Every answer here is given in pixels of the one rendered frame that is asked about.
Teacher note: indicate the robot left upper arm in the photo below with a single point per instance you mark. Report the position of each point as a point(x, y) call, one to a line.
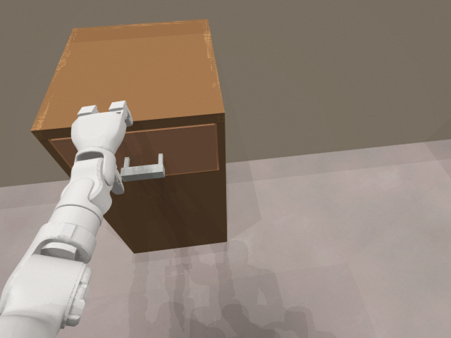
point(49, 294)

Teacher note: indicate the cabinet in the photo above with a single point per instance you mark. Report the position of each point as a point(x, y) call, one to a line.
point(166, 72)

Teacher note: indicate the robot left forearm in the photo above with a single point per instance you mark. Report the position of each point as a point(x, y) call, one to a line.
point(71, 230)

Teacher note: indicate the drawer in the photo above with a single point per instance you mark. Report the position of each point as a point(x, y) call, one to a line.
point(185, 149)

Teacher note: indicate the handle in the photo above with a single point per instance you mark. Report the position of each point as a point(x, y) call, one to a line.
point(142, 172)

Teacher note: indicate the left robot hand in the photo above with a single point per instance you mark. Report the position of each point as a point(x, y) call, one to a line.
point(104, 130)

